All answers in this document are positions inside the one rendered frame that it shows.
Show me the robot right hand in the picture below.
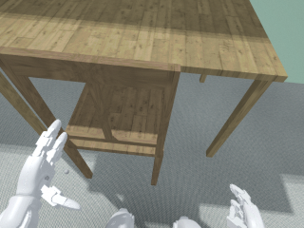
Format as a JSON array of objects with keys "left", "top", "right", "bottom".
[{"left": 226, "top": 183, "right": 265, "bottom": 228}]

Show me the robot left hand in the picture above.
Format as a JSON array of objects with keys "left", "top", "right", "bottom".
[{"left": 16, "top": 119, "right": 82, "bottom": 211}]

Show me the robot left forearm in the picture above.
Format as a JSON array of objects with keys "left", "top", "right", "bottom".
[{"left": 0, "top": 195, "right": 43, "bottom": 228}]

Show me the chair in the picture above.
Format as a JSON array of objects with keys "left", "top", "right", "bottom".
[{"left": 0, "top": 46, "right": 181, "bottom": 186}]

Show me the table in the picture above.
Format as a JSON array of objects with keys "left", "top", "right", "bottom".
[{"left": 0, "top": 0, "right": 289, "bottom": 158}]

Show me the robot left shin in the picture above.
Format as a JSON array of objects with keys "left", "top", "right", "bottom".
[{"left": 119, "top": 208, "right": 128, "bottom": 212}]

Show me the robot right thigh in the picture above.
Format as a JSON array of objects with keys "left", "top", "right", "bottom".
[{"left": 172, "top": 218, "right": 201, "bottom": 228}]

